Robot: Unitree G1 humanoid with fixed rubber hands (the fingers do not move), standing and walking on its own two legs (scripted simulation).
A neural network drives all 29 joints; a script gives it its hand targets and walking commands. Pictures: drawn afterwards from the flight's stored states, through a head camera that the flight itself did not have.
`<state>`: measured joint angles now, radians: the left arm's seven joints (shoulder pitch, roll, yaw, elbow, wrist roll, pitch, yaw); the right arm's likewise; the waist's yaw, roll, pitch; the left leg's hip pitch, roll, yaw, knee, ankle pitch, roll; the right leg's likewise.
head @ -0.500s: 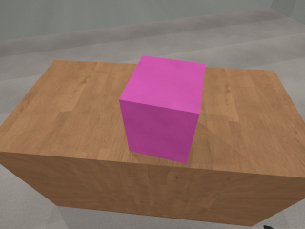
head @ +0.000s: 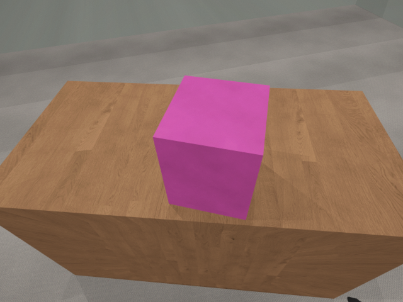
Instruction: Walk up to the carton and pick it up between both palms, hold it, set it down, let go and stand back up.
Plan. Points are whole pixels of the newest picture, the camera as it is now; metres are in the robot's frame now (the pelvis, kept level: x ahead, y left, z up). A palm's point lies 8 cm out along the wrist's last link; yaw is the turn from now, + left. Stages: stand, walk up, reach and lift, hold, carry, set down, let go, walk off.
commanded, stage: stand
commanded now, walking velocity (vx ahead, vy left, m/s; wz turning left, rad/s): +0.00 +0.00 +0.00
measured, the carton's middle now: (215, 148) +0.44 -0.02 +0.03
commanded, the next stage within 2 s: none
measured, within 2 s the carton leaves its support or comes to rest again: neither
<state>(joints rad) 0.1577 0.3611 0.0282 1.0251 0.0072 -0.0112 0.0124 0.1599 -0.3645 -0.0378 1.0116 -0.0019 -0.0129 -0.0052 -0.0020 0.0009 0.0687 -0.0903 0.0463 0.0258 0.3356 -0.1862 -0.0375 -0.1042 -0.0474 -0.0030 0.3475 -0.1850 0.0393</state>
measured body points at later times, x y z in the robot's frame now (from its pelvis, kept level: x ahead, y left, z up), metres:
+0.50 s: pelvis +0.00 +0.00 +0.00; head +0.02 +0.00 +0.45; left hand +0.08 +0.31 -0.13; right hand +0.07 -0.32 -0.12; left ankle +0.00 +0.14 -0.75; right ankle +0.01 -0.14 -0.75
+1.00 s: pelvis +0.00 +0.00 +0.00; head +0.01 +0.00 +0.45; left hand +0.06 +0.31 -0.13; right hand +0.07 -0.31 -0.12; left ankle +0.00 +0.14 -0.75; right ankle +0.01 -0.14 -0.75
